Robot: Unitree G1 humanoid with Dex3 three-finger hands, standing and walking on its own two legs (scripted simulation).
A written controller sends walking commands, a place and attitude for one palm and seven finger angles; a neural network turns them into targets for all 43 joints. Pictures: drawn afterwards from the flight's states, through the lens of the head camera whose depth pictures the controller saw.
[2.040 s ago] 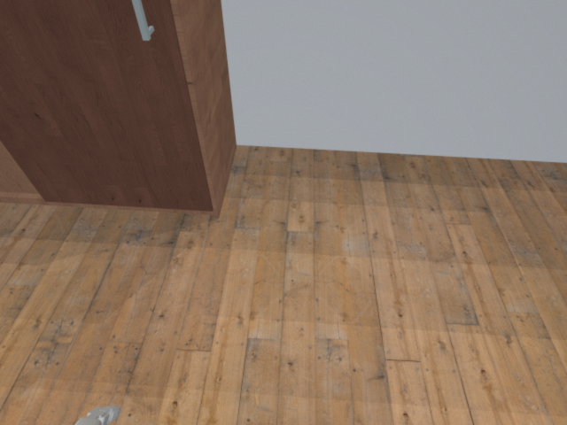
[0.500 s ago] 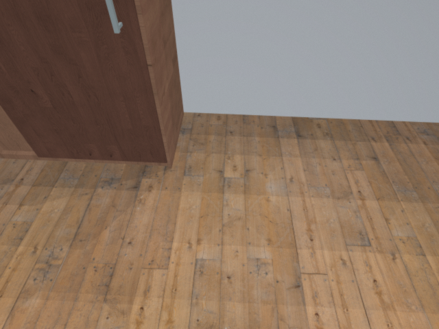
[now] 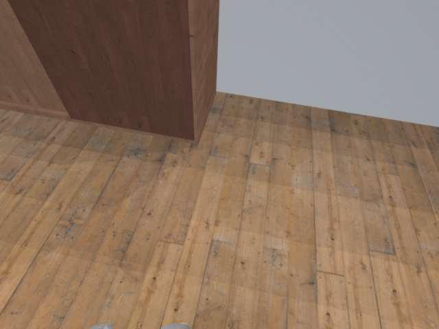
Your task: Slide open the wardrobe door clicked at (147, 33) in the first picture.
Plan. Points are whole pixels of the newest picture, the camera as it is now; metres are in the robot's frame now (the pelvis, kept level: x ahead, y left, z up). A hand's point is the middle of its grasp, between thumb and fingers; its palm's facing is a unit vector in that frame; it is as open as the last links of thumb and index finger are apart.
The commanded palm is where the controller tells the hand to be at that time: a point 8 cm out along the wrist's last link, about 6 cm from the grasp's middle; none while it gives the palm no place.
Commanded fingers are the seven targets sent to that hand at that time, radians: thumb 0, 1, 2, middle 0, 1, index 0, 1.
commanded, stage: walk to a spot facing it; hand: right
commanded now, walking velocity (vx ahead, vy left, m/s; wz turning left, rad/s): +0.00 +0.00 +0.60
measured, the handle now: out of the picture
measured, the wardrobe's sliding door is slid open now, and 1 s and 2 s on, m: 0.00 0.00 0.00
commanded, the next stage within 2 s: none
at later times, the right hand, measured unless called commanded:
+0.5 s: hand out of the picture +0.10 -0.27 -0.15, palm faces -0.18 +0.96 -0.22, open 7.4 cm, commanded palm none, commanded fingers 0.00 -0.90 -0.90 0.20 0.30 0.20 0.30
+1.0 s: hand (291, 314) +0.18 -0.14 -0.14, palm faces -0.53 +0.82 -0.22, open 7.4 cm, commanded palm none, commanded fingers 0.00 -0.90 -0.90 0.20 0.30 0.20 0.30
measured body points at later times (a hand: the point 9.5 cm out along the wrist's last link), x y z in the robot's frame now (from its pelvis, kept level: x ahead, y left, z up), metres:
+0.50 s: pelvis -0.02 -0.06 +0.02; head +0.01 -0.09 +0.47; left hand +0.02 +0.21 -0.09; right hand +0.11 -0.32 -0.13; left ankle -0.04 +0.07 -0.64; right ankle -0.01 -0.16 -0.72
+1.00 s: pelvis +0.00 -0.02 +0.02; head +0.01 -0.01 +0.47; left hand -0.14 +0.21 -0.13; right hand +0.21 -0.18 -0.12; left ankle -0.10 +0.06 -0.72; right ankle +0.06 -0.14 -0.66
